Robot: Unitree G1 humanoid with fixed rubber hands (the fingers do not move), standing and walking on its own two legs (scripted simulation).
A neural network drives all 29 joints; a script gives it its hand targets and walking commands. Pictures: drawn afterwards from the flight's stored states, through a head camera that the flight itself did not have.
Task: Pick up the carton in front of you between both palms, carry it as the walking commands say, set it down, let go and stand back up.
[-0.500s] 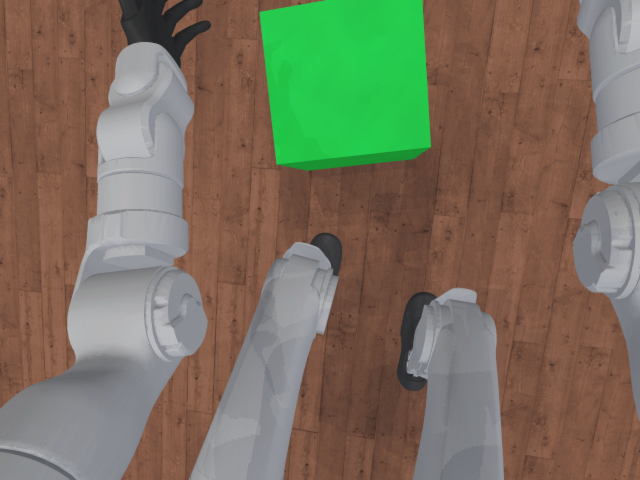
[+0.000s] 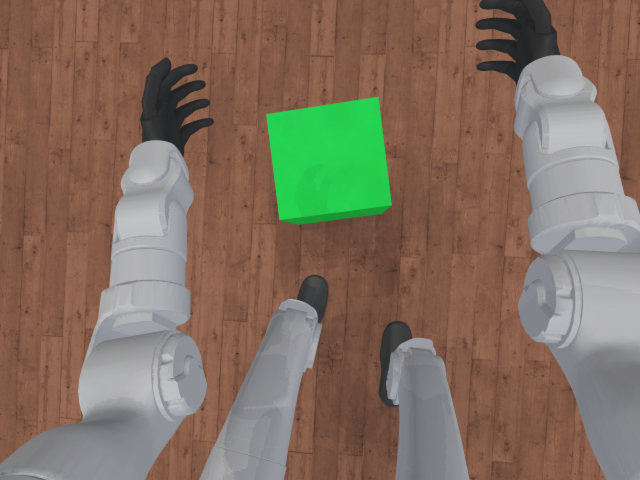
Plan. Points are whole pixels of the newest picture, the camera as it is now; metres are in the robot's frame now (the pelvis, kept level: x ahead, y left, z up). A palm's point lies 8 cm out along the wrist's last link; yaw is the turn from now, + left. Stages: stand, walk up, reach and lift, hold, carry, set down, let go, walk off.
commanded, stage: let go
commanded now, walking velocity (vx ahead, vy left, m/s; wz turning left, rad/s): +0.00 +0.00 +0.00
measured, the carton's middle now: (332, 170) +0.48 +0.13 -0.53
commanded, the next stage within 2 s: stand in 1.34 s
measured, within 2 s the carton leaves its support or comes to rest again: neither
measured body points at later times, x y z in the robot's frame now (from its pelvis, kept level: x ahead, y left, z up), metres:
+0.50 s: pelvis +0.06 +0.02 +0.09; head +0.21 +0.02 +0.52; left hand +0.27 +0.27 +0.01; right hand +0.39 -0.15 -0.01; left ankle +0.10 +0.12 -0.62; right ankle +0.03 -0.12 -0.62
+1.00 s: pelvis +0.09 -0.02 +0.12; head +0.12 -0.01 +0.57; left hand +0.26 +0.22 +0.05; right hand +0.27 -0.25 +0.05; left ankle +0.10 +0.12 -0.62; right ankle +0.03 -0.12 -0.62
